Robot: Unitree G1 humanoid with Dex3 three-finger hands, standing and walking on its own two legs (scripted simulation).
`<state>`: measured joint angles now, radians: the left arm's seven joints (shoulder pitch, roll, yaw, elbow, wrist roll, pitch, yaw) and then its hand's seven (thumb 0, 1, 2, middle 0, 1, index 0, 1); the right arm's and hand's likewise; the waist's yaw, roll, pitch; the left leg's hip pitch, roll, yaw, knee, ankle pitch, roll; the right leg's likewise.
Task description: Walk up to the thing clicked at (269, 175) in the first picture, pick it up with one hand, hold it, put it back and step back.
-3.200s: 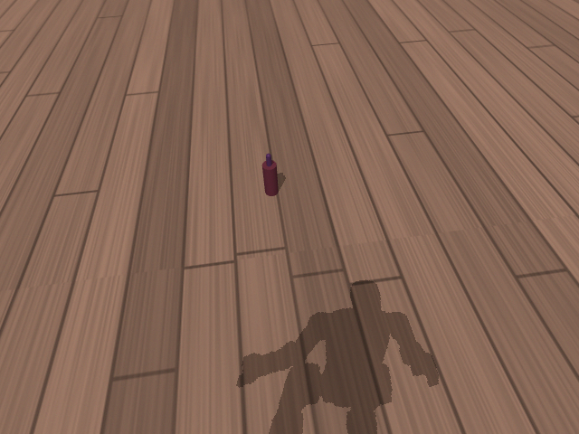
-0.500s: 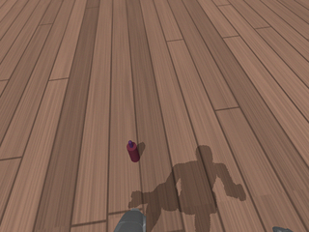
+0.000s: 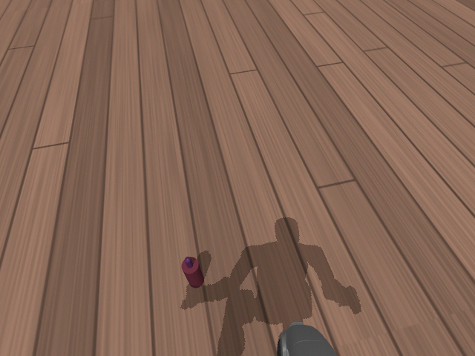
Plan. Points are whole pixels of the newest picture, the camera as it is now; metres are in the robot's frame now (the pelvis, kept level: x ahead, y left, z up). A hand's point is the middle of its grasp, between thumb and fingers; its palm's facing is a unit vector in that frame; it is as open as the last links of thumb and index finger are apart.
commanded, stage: walk up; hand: left
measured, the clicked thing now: (192, 270) +0.48 +0.20 -0.65
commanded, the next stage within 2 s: stand in 1.90 s
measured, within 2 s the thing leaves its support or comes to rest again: neither
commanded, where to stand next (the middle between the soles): +0.14 +0.00 m, yaw -1 degrees
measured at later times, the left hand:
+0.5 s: hand (99, 352) +0.15 +0.29 -0.17, palm faces -0.01 -0.93 -0.35, open 7.4 cm
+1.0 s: hand out of the picture +0.14 +0.28 -0.15, palm faces +0.01 -0.94 -0.35, open 7.4 cm
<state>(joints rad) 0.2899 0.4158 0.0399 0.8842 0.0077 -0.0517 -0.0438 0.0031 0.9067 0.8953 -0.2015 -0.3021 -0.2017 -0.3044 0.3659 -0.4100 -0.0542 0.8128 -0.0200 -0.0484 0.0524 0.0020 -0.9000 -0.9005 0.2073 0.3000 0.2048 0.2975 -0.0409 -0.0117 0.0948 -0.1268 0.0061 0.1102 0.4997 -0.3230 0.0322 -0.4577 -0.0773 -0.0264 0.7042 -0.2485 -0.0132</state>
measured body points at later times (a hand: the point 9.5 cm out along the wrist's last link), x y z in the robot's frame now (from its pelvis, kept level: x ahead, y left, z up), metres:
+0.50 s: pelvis +0.07 +0.02 -0.02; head +0.09 +0.04 +0.43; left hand +0.15 +0.34 -0.14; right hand +0.14 -0.29 -0.13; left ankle +0.14 +0.16 -0.73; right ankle +0.12 -0.12 -0.73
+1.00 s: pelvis +0.09 +0.02 +0.01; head +0.10 +0.01 +0.46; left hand +0.14 +0.33 -0.12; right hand +0.22 -0.28 -0.12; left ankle +0.13 +0.16 -0.73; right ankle +0.11 -0.12 -0.73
